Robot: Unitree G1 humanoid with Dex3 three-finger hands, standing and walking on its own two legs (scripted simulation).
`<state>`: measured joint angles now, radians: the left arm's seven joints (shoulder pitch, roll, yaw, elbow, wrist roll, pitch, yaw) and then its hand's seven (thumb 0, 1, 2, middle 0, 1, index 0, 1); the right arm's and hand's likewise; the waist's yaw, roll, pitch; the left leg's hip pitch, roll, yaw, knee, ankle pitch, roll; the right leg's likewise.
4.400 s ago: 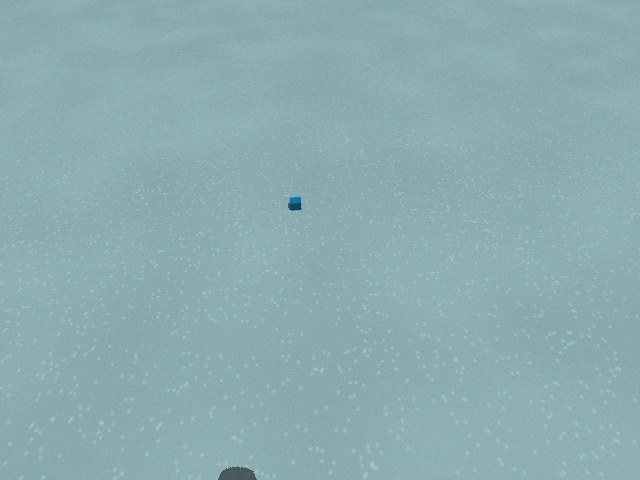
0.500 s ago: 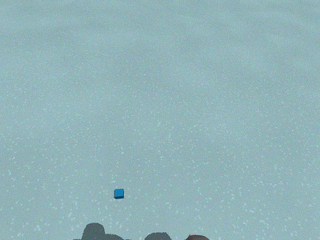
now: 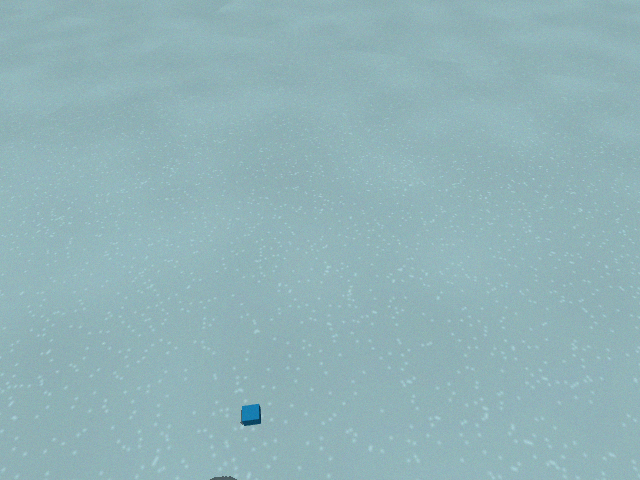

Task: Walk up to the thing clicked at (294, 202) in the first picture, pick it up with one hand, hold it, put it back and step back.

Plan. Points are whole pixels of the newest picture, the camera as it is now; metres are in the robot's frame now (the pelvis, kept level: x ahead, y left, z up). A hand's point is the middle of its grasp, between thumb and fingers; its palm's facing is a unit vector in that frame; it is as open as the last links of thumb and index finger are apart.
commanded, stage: walk up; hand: left
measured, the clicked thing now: (251, 414) +0.46 +0.24 -0.75
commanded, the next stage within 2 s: stand in 1.24 s
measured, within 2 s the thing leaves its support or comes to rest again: neither
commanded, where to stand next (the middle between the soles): +0.08 -0.01 m, yaw +1 degrees
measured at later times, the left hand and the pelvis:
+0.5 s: hand out of the picture +0.10 +0.25 -0.15, palm faces +0.01 -0.94 -0.33, open 7.4 cm; pelvis +0.02 -0.01 +0.01, yaw +1 degrees
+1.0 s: hand out of the picture +0.11 +0.24 -0.15, palm faces +0.00 -0.95 -0.32, open 7.4 cm; pelvis +0.03 -0.01 +0.01, yaw +0 degrees
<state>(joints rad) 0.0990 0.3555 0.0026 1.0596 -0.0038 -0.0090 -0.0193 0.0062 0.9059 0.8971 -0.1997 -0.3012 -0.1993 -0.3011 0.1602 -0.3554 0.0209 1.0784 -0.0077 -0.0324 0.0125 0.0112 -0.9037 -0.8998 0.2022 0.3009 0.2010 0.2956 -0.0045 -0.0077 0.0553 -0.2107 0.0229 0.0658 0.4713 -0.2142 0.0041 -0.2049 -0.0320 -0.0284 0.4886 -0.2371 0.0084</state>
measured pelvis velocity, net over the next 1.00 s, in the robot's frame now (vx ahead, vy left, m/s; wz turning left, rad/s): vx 0.03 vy -0.01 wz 0.00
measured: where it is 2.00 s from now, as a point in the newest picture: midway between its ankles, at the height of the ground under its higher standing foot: outside the picture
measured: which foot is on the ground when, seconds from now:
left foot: down 0.00-1.00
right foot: down 0.00-1.00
